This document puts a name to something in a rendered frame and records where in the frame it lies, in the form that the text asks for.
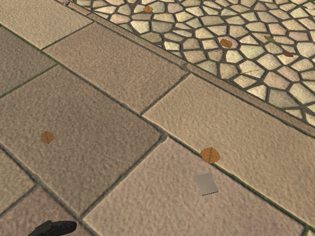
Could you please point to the left robot hand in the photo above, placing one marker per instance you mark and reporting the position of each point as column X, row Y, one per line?
column 57, row 228

